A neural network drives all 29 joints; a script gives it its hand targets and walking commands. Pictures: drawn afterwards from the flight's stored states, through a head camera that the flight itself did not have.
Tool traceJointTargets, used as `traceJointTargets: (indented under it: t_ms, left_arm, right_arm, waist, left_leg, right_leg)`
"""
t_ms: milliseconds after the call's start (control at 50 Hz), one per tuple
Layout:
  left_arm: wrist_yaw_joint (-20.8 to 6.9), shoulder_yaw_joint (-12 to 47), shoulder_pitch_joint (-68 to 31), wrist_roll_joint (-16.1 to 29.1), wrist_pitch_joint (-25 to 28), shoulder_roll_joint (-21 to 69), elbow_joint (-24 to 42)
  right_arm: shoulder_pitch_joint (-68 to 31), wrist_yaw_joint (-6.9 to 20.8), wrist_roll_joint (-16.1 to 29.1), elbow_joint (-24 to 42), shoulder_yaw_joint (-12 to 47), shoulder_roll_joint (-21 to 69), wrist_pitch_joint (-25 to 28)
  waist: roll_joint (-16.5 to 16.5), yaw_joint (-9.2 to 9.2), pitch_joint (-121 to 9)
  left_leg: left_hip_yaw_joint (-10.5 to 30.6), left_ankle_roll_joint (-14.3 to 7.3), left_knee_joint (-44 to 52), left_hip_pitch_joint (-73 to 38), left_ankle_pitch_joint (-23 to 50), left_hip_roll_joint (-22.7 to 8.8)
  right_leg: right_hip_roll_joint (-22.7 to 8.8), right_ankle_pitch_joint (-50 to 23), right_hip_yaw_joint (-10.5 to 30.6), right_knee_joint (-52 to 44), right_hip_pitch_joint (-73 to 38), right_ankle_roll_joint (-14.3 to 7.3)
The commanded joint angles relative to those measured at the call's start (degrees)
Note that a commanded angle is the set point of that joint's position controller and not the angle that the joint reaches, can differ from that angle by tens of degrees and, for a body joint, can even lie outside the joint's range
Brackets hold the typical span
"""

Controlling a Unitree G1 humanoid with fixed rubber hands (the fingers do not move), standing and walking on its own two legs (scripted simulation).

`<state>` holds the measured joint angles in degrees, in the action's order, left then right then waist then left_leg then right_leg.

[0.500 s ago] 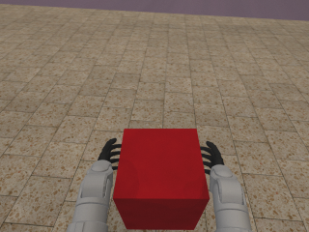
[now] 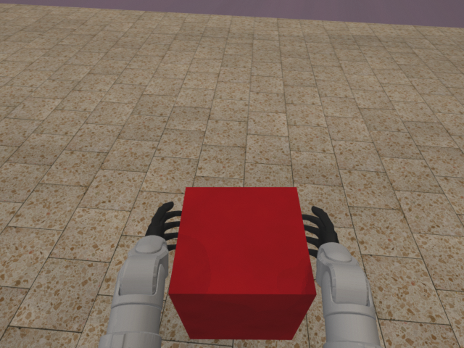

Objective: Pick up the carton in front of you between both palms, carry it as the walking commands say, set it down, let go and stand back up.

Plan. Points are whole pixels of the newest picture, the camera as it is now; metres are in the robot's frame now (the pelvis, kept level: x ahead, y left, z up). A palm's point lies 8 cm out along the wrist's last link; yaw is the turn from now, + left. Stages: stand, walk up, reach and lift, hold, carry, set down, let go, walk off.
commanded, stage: carry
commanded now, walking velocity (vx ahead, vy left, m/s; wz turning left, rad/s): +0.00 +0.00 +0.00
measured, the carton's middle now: (240, 266) +0.29 +0.00 -0.05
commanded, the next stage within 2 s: hold in 0.24 s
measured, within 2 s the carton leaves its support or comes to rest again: neither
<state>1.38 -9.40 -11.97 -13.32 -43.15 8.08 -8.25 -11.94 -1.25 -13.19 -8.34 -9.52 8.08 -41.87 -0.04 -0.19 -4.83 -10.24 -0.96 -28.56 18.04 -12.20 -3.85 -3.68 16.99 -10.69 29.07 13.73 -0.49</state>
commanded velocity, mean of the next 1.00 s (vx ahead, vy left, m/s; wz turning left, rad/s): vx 0.00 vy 0.00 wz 0.00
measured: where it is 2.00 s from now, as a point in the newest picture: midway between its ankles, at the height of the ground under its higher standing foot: outside the picture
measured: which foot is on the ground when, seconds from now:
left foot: down 0.00-1.00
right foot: down 0.00-1.00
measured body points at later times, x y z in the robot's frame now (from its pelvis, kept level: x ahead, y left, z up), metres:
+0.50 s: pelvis -0.02 +0.00 +0.01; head -0.03 +0.00 +0.46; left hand +0.29 +0.13 +0.04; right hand +0.27 -0.17 +0.04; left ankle +0.03 +0.12 -0.74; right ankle -0.02 -0.11 -0.74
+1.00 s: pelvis -0.05 +0.02 +0.00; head -0.11 +0.04 +0.45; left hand +0.27 +0.13 +0.05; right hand +0.24 -0.17 +0.05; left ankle +0.03 +0.11 -0.74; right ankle -0.02 -0.10 -0.74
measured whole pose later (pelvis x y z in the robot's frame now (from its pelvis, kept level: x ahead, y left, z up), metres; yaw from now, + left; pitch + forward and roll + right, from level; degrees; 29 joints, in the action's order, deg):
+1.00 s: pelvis -0.05 +0.02 +0.00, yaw -7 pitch -11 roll +0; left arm -1.0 -16.8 -19.6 -19.1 -41.5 10.0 -19.6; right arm -19.6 1.9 -19.1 -21.2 -18.4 10.0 -38.6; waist 1.1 0.4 1.7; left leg -0.5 -1.5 -25.2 5.4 -9.6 1.5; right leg 0.4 11.9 1.6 26.3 4.3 -0.9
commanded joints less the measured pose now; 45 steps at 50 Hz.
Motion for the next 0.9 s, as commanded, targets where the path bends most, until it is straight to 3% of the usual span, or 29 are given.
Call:
traceJointTargets:
  t_ms: [0, 220, 240, 260, 300, 320, 340, 380, 440, 520, 640, 760, 880]
  left_arm:
    - [-12.61, 31.59, -25.25, 14.13, 2.5, 49.54, 4.43]
    - [-12.83, 31.58, -26.62, 14.24, 2.84, 49.9, 3.91]
    - [-12.95, 30.62, -19.86, 13.85, 2.47, 51.24, 5.41]
    - [-12.51, 29.99, -21.88, 14.12, 3.19, 49.15, 7.72]
    - [-12.14, 29.81, -21.65, 12.86, 3.44, 49.02, 7.33]
    - [-12.32, 29.22, -21.43, 12.2, 3.3, 47.57, 7.34]
    - [-12.71, 29.71, -23.65, 12.31, 3.58, 47.96, 7.31]
    - [-13.23, 30.75, -24.89, 13.28, 3.96, 48.05, 6.55]
    - [-13.15, 30.69, -24.37, 12.69, 4.37, 50.31, 5.15]
    - [-12.75, 26.32, -23.6, 9.99, 4.26, 49.92, 0.79]
    - [-14.61, 25.47, -29.76, 10.38, 3.9, 52.4, -2.97]
    - [-17.22, 26.58, -35.62, 11.75, 4.14, 55.56, -5.28]
    - [-17.95, 23.94, -37.47, 10.43, 4.16, 56.46, -9.51]
  right_arm:
    - [-24.0, 12.43, 13.93, 2.94, 31.88, 50.63, 1.15]
    - [-24.62, 12.6, 13.59, 2.13, 31.11, 50.98, 1.49]
    - [-19.07, 12.89, 13.29, 1.86, 29.51, 52.93, 1.31]
    - [-19.37, 12.6, 12.91, 4.14, 29.61, 50.69, 2.1]
    - [-20.12, 11.93, 11.27, 3.61, 29.04, 50.09, 2.56]
    - [-17.91, 11.78, 10.27, 1.61, 26.63, 48.59, 2.58]
    - [-19.49, 11.94, 9.95, 1.67, 26.51, 48.73, 2.96]
    - [-19.24, 11.73, 9.96, 0.54, 25.81, 49.41, 3.44]
    - [-23.42, 12.59, 12.03, 2.02, 29.0, 51.01, 3.73]
    - [-26.13, 13.76, 11.89, -0.36, 28.42, 50.68, 3.39]
    - [-29.34, 15.38, 10.64, -6.03, 24.74, 52.82, 3.44]
    - [-32.58, 16.71, 9.73, -9.48, 22.71, 55.56, 4.25]
    - [-37.03, 18.04, 9.55, -12.52, 21.39, 56.19, 4.43]
  waist:
    - [0.18, 0.12, -14.7]
    - [-0.02, 0.15, -13.53]
    - [2.28, 0.51, -7.24]
    - [2.12, -0.48, -11.94]
    - [2.1, 0.25, -11.51]
    - [1.29, -0.06, -10.02]
    - [1.3, -0.5, -7.94]
    - [1.89, -1.19, -9.53]
    - [0.85, 0.2, -10.78]
    - [0.67, 2.1, -6.85]
    - [1.03, 0.82, -2.47]
    - [0.9, -0.85, -3.78]
    - [-0.17, 0.34, -2.44]
  left_leg:
    - [6.41, -0.03, 2.98, -7.37, 11.15, -5.9]
    - [6.32, 0.17, 3.02, -6.72, 10.6, -5.92]
    - [14.72, -0.83, 4.55, -18.99, 23.78, 9.08]
    - [15.37, -0.64, 4.77, -23.19, 27.45, 8.21]
    - [16.2, -0.05, 5.52, -22.55, 28.04, 8.14]
    - [15.5, 0.19, 7.02, -20.03, 22.19, 8.22]
    - [15.22, 0.45, 7.29, -19.01, 20.35, 8.39]
    - [15.02, 0.64, 6.79, -19.63, 21.76, 9.1]
    - [15.11, 0.17, 7.28, -20.54, 17.34, 9.59]
    - [14.97, -0.56, 8.35, -18.78, 10.67, 9.08]
    - [14.35, -0.5, 8.28, -20.52, 0.66, 8.37]
    - [14.26, 0.05, 8.3, -20.97, -4.71, 8.03]
    - [15.73, 0.0, 9.92, -18.72, -11.35, 7.24]
  right_leg:
    - [-6.13, -10.91, 6.16, -4.59, -2.79, -0.34]
    - [-6.12, -11.08, 6.4, -4.88, -1.88, -0.46]
    - [7.09, -27.83, 15.84, -7.73, -5.64, -1.27]
    - [7.2, -33.25, 17.2, -7.2, -7.96, -0.39]
    - [7.33, -33.65, 17.01, -7.43, -10.59, -0.82]
    - [7.01, -26.45, 16.56, -8.97, -11.77, -1.21]
    - [7.33, -24.65, 16.09, -9.4, -11.09, -0.91]
    - [7.56, -27.0, 16.62, -9.79, -14.03, -0.54]
    - [7.42, -25.4, 16.95, -9.11, -13.29, -0.06]
    - [7.14, -15.83, 16.57, -10.25, -9.84, -0.09]
    - [6.39, -1.34, 16.09, -11.96, -1.88, -1.65]
    - [6.19, 4.68, 15.5, -12.41, -0.46, -3.02]
    - [6.5, 7.37, 14.9, -11.4, -1.02, -2.88]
